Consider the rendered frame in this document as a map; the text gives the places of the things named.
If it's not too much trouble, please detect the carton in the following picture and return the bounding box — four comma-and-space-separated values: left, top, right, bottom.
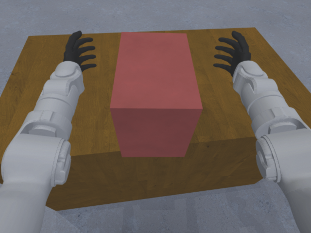
110, 32, 203, 157

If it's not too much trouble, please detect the left robot hand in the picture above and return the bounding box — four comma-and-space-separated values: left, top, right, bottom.
63, 31, 97, 72

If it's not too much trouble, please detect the robot right upper arm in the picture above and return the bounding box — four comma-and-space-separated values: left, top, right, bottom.
256, 128, 311, 233

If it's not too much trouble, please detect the right robot forearm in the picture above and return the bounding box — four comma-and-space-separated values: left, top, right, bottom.
232, 61, 311, 139

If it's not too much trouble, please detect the pedestal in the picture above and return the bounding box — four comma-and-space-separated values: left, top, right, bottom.
0, 27, 311, 211

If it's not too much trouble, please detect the right robot hand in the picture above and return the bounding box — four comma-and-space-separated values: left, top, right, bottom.
213, 31, 251, 77

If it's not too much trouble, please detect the left robot forearm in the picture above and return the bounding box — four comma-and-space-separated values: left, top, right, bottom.
1, 61, 85, 181

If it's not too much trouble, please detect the robot left upper arm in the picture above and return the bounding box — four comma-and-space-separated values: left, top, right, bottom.
0, 133, 71, 233

